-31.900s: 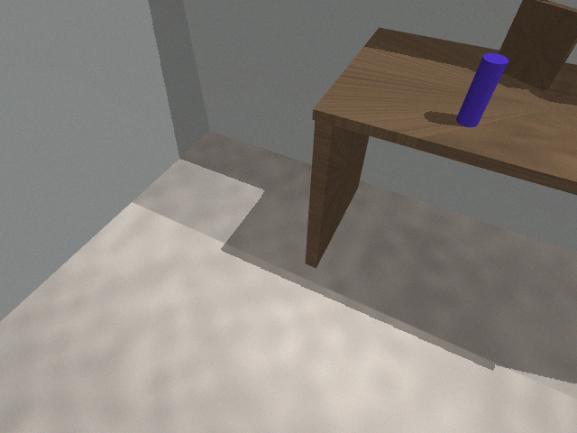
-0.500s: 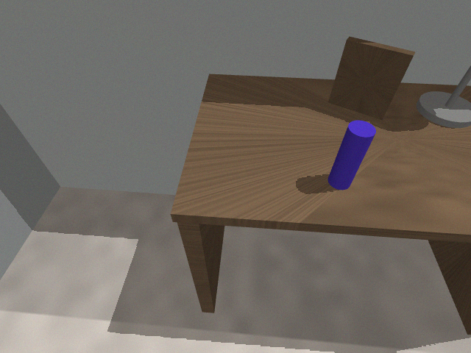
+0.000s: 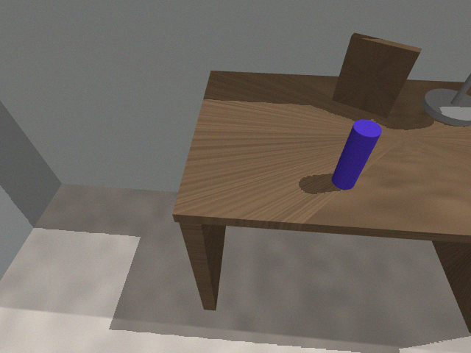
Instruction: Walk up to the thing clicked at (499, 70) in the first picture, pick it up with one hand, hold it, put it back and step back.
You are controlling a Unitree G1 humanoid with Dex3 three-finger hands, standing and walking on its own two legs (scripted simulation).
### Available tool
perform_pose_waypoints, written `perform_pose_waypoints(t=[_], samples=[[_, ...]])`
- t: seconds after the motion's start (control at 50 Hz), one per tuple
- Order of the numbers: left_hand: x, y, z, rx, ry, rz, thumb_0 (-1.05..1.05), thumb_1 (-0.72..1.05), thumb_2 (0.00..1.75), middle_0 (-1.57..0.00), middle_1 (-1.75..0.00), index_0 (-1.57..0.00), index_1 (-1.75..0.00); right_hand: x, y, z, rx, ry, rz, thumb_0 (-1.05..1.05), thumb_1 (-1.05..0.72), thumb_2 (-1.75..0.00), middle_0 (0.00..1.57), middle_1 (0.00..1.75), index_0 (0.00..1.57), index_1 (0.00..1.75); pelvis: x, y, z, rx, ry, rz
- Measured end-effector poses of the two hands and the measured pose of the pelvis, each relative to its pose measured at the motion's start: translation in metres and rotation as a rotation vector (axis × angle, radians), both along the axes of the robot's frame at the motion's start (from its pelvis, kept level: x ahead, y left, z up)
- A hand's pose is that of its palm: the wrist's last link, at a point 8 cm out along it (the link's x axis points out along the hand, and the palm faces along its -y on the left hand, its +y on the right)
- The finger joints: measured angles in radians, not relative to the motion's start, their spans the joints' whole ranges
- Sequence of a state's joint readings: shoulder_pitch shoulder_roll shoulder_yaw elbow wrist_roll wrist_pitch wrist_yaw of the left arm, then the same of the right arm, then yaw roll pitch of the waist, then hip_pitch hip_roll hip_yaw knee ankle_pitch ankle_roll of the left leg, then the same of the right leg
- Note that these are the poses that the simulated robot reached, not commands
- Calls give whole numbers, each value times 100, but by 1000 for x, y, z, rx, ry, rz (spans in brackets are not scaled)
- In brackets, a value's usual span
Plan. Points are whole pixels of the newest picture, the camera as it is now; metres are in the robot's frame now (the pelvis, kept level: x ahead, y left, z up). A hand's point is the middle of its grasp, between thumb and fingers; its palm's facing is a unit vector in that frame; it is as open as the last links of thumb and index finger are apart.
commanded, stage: stand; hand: right
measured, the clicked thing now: (353, 157) +0.47 -0.21 +0.06
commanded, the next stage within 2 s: none
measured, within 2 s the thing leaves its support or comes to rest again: neither
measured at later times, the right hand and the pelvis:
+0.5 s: hand out of the picture +0.07 -0.25 -0.16, palm faces -0.04 +0.94 -0.35, open 7.8 cm; pelvis +0.00 +0.00 +0.00, yaw +0 degrees
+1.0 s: hand out of the picture +0.06 -0.26 -0.16, palm faces -0.05 +0.94 -0.34, open 7.4 cm; pelvis +0.00 +0.00 +0.00, yaw +0 degrees
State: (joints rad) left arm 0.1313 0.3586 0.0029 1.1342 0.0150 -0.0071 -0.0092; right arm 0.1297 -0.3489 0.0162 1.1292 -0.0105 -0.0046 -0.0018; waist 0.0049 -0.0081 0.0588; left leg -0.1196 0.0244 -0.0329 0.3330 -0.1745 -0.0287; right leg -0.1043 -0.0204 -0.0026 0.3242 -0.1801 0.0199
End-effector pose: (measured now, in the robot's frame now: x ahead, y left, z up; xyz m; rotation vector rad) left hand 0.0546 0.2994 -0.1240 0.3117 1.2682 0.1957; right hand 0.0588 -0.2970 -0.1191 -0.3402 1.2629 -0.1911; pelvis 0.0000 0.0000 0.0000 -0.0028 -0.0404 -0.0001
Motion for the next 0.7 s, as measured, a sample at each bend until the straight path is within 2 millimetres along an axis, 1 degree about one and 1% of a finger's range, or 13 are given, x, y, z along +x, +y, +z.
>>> perform_pose_waypoints(t=[0.06,0.12,0.2,0.26,0.34,0.42,0.48,0.54,0.7], samples=[[2,0,0,0,-6,0,1,90,90,-20,-30,-20,-30,3,0,1,-1,-9,2,0,42,-18,12,15,13,15,1,0,0,0,-2,0],[4,0,1,-1,-14,1,1,90,90,-20,-30,-20,-30,7,0,1,-2,-18,5,0,27,-34,15,21,16,20,1,0,0,1,-4,1],[6,-1,1,-1,-23,1,1,90,90,-20,-30,-20,-30,9,0,2,0,-25,8,0,1,-57,18,25,18,25,1,0,0,1,-4,2],[7,-1,2,0,-28,1,1,90,90,-20,-30,-20,-30,10,0,2,2,-29,9,0,-21,-70,19,27,19,27,1,0,0,1,-6,3],[6,-1,2,0,-32,1,1,90,90,-20,-30,-20,-30,10,0,2,3,-33,9,0,-50,-80,20,29,20,28,0,-1,0,0,-7,3],[4,-1,3,1,-30,2,1,90,90,-20,-30,-20,-30,8,0,1,5,-30,7,1,-70,-86,20,29,20,29,-1,-1,0,0,-7,4],[2,-1,3,2,-27,3,1,90,90,-20,-30,-20,-30,5,0,1,6,-24,5,1,-79,-88,20,30,20,29,-2,-1,0,0,-7,4],[0,-1,3,3,-23,4,1,90,90,-20,-30,-20,-30,3,-1,0,7,-17,3,1,-84,-89,20,30,20,29,-3,-2,0,0,-7,5],[-4,-1,2,4,-10,6,1,90,90,-20,-30,-20,-30,-3,-2,-1,7,0,-1,1,-90,-90,20,30,20,30,-3,-2,0,1,-3,6]])
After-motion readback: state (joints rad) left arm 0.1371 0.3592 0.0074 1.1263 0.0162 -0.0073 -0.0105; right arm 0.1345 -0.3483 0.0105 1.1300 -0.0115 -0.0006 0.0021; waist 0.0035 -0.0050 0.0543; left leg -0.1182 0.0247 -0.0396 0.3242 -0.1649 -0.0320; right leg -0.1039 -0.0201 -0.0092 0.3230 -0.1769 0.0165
